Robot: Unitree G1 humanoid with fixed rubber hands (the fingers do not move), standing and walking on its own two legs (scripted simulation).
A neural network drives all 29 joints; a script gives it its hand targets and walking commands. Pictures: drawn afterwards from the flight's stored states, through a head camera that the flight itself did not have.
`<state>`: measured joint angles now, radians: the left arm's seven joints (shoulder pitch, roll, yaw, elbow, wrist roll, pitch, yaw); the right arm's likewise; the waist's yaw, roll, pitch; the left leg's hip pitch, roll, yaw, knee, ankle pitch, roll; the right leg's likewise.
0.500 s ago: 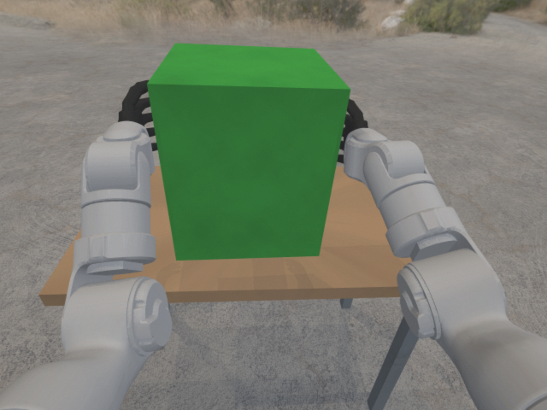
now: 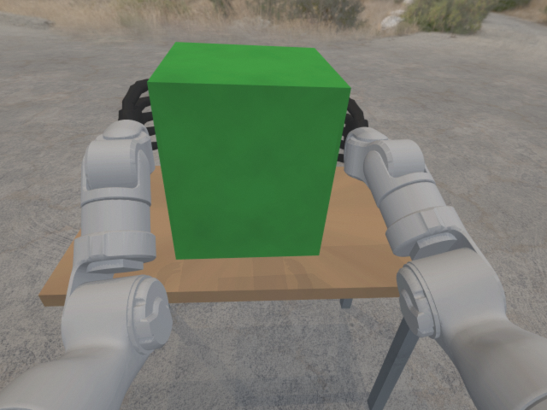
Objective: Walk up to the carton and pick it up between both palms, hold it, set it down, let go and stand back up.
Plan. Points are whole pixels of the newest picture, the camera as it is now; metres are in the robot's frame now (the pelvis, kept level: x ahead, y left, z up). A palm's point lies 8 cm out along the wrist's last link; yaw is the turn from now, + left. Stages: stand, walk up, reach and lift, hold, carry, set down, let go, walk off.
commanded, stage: hold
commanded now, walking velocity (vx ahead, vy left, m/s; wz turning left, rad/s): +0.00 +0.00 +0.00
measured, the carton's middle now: (247, 149) +0.40 +0.01 +0.25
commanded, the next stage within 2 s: none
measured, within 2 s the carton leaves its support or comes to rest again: neither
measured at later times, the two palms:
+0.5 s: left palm (134, 134) +0.37 +0.16 +0.29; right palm (356, 144) +0.36 -0.14 +0.28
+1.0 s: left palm (134, 138) +0.36 +0.16 +0.29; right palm (356, 146) +0.36 -0.14 +0.27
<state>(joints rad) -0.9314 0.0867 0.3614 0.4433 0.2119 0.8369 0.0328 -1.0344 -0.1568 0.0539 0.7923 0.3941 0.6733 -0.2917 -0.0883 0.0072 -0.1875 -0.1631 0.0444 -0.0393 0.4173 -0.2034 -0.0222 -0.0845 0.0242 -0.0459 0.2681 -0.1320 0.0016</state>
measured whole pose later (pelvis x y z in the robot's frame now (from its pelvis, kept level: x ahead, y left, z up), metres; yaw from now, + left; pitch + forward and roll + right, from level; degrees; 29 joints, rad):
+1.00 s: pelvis +0.00 +0.00 +0.00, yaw +0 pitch -3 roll -2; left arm -0.91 0.08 0.37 0.43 0.21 0.84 0.04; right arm -1.03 -0.16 0.07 0.79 0.40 0.68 -0.29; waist -0.08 0.02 -0.19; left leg -0.17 0.05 -0.04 0.42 -0.20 -0.02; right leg -0.09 0.03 -0.04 0.28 -0.13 0.00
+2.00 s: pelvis +0.00 +0.00 +0.00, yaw +0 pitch -3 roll -2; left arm -0.90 0.08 0.36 0.41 0.20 0.85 0.03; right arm -1.01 -0.16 0.08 0.75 0.41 0.69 -0.30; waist -0.08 0.02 -0.19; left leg -0.16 0.05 -0.04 0.42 -0.21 -0.02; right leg -0.08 0.03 -0.04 0.27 -0.13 0.00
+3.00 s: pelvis +0.00 +0.00 +0.00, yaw +1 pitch -7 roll -2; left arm -0.97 0.11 0.35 0.62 0.26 0.54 0.01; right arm -0.99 -0.04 -0.12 1.00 0.19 0.27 -0.22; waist -0.07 -0.07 -0.04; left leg -0.06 0.02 -0.05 0.37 -0.19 -0.02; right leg 0.02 0.01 -0.05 0.24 -0.14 0.01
